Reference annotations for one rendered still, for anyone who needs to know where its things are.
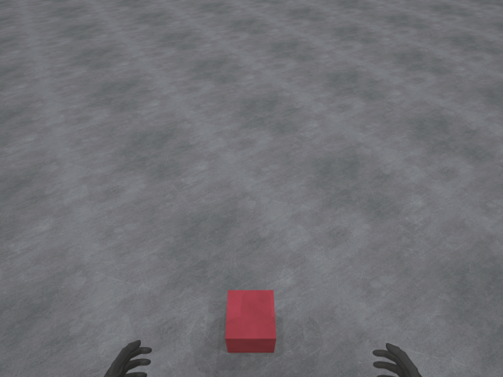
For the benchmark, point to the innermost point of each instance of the robot left hand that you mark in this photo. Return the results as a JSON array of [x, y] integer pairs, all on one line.
[[122, 364]]

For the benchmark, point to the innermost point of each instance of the carton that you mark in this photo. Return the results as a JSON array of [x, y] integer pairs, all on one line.
[[250, 321]]

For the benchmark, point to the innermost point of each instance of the robot right hand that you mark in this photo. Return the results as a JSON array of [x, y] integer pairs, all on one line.
[[404, 367]]

